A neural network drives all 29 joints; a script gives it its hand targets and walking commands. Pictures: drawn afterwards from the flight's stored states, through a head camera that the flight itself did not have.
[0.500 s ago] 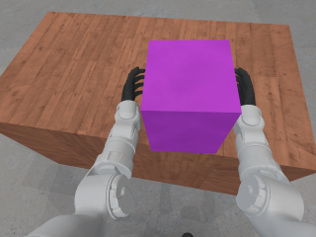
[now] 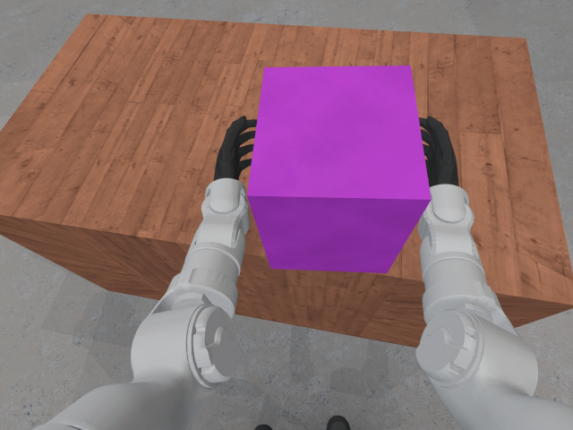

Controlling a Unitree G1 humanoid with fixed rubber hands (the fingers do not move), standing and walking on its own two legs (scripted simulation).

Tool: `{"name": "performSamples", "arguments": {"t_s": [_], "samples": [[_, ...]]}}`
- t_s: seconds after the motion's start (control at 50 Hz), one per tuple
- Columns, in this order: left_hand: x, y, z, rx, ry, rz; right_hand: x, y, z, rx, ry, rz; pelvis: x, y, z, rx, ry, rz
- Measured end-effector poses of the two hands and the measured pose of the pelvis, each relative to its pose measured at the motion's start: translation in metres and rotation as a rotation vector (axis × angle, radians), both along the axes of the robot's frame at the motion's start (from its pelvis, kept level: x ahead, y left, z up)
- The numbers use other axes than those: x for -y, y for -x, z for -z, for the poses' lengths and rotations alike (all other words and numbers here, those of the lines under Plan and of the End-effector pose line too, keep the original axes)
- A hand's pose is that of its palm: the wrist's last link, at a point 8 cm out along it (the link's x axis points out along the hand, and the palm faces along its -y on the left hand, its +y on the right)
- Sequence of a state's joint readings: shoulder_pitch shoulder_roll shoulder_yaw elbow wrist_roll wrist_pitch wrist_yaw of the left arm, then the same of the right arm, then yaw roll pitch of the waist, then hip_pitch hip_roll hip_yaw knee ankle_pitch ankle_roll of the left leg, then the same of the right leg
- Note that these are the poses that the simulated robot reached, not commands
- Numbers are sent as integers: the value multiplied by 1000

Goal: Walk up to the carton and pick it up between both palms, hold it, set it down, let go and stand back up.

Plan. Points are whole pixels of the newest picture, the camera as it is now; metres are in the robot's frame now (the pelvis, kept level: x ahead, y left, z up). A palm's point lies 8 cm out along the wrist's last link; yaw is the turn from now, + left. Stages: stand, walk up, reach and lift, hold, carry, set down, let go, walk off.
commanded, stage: set down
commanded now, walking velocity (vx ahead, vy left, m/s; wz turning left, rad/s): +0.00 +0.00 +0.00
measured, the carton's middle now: (331, 180) +0.46 -0.08 -0.01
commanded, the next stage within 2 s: none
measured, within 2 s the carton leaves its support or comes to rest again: neither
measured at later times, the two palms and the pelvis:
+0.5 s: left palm (230, 175) +0.46 +0.07 +0.04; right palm (440, 177) +0.42 -0.22 +0.04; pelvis +0.00 +0.00 +0.00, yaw +0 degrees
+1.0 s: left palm (231, 176) +0.46 +0.07 +0.04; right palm (440, 177) +0.42 -0.22 +0.04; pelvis +0.00 +0.00 +0.00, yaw +0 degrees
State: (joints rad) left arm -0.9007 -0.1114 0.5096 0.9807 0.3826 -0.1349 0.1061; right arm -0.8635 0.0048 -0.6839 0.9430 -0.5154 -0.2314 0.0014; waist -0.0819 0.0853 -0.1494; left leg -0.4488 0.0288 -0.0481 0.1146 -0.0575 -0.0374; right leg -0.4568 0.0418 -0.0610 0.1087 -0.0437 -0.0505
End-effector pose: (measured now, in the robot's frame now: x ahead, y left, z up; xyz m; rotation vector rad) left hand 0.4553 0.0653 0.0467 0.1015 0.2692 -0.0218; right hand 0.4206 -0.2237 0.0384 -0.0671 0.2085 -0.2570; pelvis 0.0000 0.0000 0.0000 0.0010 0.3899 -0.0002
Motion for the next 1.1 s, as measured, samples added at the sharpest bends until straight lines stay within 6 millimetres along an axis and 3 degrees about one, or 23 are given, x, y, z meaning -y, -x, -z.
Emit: {"name": "performSamples", "arguments": {"t_s": [1.1], "samples": [[0,-1,8,58,35,-2,0,3,-1,-9,48,-7,-1,3,-1,38,-3,7]]}}
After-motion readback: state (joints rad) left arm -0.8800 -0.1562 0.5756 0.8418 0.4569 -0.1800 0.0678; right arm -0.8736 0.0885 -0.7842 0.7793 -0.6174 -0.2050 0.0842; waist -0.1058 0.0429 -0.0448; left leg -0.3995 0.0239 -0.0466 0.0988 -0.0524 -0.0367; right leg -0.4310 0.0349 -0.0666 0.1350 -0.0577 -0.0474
